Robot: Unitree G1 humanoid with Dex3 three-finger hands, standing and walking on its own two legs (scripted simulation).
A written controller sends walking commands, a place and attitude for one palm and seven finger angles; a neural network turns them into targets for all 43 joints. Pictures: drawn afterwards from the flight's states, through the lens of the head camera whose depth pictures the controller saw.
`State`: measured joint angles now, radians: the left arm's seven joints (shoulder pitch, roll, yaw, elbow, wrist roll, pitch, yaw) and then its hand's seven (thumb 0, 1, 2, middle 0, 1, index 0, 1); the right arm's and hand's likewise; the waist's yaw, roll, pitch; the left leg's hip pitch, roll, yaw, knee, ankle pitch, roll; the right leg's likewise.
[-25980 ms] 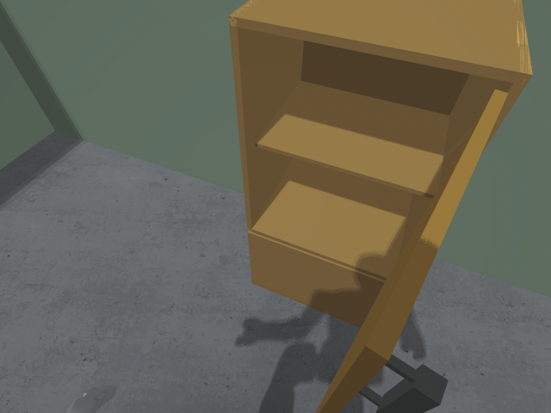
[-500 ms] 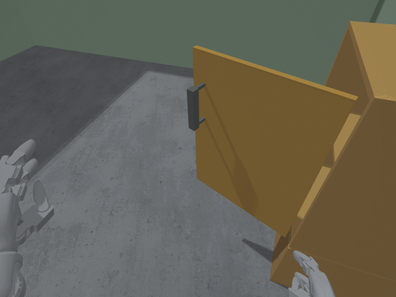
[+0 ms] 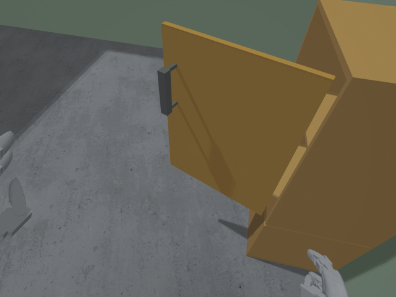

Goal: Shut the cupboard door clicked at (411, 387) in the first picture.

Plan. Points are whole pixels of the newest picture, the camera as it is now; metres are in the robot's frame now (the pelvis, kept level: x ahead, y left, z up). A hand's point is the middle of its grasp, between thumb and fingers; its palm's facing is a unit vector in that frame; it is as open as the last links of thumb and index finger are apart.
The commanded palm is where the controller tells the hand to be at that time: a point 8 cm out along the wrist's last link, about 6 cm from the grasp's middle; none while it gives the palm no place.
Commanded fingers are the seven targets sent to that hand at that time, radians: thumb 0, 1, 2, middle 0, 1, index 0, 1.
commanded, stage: step back with the hand held close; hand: left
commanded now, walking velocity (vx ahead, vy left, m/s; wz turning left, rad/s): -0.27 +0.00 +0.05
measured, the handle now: (169, 89) +0.66 +0.11 +0.06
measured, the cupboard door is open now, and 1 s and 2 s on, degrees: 69 69 69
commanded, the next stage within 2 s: stop stepping back and stand still in 0.80 s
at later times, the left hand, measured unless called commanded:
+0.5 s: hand out of the picture +0.10 +0.21 +0.18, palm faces +0.29 -0.80 -0.53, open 7.4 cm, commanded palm +0.04 +0.27 +0.19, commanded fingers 0.00 0.90 0.90 -0.20 -0.30 -0.20 -0.30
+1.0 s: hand out of the picture -0.07 +0.27 +0.20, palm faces +0.50 -0.71 -0.51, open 7.4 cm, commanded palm -0.12 +0.29 +0.19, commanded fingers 0.00 0.90 0.90 -0.20 -0.30 -0.20 -0.30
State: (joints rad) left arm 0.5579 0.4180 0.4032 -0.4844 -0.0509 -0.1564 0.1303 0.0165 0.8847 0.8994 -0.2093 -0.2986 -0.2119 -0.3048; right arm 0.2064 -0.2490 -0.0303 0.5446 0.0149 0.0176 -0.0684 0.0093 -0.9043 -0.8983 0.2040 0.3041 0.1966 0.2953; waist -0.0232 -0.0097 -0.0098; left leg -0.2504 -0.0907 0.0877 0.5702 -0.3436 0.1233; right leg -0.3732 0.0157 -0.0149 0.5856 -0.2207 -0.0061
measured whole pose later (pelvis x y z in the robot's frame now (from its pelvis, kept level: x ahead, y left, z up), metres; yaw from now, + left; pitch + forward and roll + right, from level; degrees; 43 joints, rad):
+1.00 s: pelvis -0.25 -0.01 -0.01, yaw +2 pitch +8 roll -4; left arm 0.60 0.51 0.56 -0.61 -0.08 -0.27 0.16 0.01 0.89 0.90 -0.21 -0.30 -0.21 -0.30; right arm 0.16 -0.15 0.02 0.61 -0.02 -0.13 -0.05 0.01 -0.90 -0.90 0.21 0.30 0.20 0.30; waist 0.02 0.00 -0.09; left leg -0.63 0.03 0.06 0.36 0.09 0.05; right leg -0.07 0.07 -0.05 0.52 -0.53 -0.01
